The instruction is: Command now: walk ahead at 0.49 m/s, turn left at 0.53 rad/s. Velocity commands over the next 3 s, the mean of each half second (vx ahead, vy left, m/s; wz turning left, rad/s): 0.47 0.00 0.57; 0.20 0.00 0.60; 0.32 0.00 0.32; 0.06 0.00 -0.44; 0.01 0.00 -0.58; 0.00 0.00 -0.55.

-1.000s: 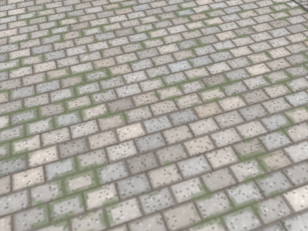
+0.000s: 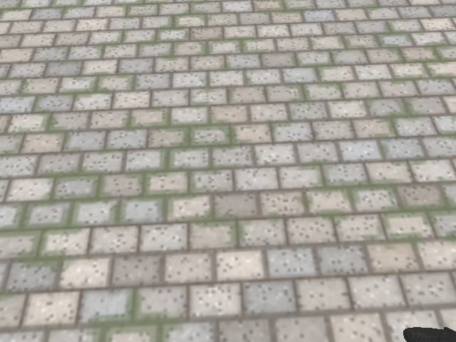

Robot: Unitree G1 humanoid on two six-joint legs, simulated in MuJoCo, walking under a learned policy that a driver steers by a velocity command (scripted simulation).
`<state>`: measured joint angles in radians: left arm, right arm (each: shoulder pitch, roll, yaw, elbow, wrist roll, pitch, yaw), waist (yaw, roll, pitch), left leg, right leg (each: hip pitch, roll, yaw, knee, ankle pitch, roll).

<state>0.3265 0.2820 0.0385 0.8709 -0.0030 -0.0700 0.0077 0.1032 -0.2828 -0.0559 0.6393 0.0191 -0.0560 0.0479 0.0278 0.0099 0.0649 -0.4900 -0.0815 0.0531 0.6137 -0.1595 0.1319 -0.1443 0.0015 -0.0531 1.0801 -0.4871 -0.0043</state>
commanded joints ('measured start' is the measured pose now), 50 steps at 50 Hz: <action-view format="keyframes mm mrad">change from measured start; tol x32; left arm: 1 -119 148 17 -176 -33 -89 -20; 50 -257 168 65 -190 8 -16 -33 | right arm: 1 225 -159 -56 -14 -7 -13 -21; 50 146 -161 -51 -132 -8 26 -50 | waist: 1 -112 -16 -209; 19 -7 120 -116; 22 14 -328 -421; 50 -43 95 -95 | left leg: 1 688 340 -631 -327 -46 226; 9 181 161 -299 -397 252 150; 18 327 202 -479 -195 42 49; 24 -261 70 -208 736 -362 -171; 43 291 66 -1 -136 -19 -44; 45 676 424 -738 -294 -153 257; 50 383 288 -490 -392 -239 127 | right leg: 1 -646 -51 178 259 99 -26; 19 -122 -10 128 -640 427 -7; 22 504 -472 841 -693 435 -287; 32 12 -288 111 -805 867 -227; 43 -1 -255 -69 -510 565 -95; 45 -596 15 -54 35 -176 27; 50 -550 -87 118 -67 132 7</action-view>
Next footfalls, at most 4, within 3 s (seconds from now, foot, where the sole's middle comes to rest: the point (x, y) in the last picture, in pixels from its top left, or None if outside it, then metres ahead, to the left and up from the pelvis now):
0.40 right None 0.43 -0.12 -0.75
0.88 left None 0.42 0.15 -0.75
1.28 right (225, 255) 0.69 0.07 -0.75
1.68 left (151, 282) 0.60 0.29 -0.75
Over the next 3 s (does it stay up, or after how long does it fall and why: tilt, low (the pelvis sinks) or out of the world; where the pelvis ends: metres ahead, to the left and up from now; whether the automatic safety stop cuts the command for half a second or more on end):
stays up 0.63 0.13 0.02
